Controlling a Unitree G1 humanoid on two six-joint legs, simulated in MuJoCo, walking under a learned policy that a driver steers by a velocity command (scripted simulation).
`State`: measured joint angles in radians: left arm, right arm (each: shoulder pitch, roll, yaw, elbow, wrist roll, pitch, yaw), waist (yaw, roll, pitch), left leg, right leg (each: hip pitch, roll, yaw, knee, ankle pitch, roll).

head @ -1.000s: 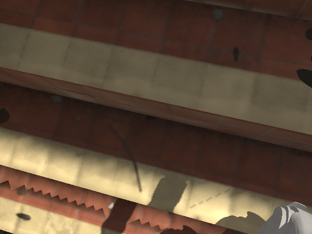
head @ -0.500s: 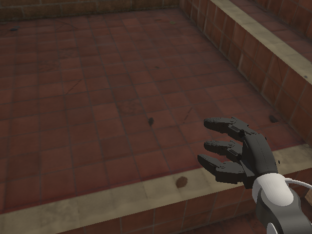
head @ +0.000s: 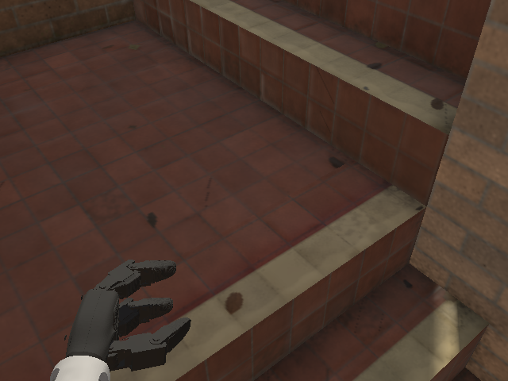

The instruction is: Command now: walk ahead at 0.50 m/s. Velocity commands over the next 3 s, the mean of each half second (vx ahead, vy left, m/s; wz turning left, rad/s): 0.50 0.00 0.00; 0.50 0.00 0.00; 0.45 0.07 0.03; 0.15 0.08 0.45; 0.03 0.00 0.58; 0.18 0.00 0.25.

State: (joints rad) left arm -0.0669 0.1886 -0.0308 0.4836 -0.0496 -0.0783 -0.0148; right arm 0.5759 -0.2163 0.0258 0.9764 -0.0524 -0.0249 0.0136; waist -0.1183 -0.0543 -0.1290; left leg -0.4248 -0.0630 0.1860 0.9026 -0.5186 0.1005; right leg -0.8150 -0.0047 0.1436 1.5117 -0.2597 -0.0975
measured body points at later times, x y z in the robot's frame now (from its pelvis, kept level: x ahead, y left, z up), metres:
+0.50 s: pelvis +0.17 -0.08 +0.06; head +0.19 -0.06 +0.51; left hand +0.43 +0.06 -0.01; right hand +0.01 -0.28 -0.06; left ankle -0.01 +0.07 -0.68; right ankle +0.25 -0.24 -0.57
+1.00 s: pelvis +0.30 -0.16 +0.13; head +0.34 -0.18 +0.58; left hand +0.09 +0.00 +0.02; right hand +0.67 -0.15 +0.21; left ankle +0.32 -0.05 -0.48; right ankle +0.26 -0.28 -0.63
